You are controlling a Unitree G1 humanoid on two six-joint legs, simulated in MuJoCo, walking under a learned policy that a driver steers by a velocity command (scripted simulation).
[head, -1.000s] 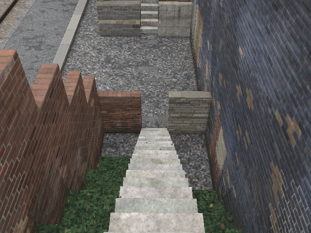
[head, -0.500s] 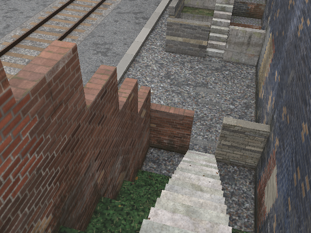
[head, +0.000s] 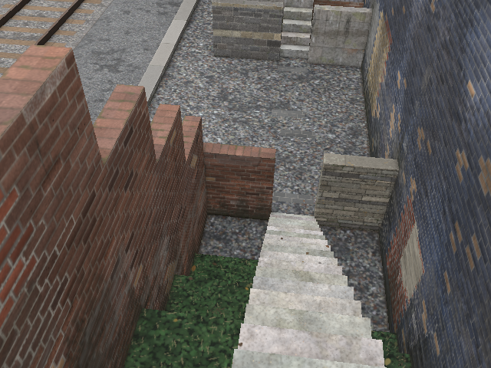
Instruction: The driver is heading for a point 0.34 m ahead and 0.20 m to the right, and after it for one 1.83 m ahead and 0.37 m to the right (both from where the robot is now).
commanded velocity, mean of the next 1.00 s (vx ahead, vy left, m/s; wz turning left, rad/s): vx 0.50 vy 0.00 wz -0.38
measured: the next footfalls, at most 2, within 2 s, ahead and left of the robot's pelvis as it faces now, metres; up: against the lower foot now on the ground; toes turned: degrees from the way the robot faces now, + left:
right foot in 0.48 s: +0.11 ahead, -0.19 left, +0.00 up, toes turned -19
left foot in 1.02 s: +0.33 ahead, -0.13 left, -0.21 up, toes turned -23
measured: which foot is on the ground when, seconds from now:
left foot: down 0.00-0.48, up 0.50-1.00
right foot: up 0.00-0.46, down 0.48-1.00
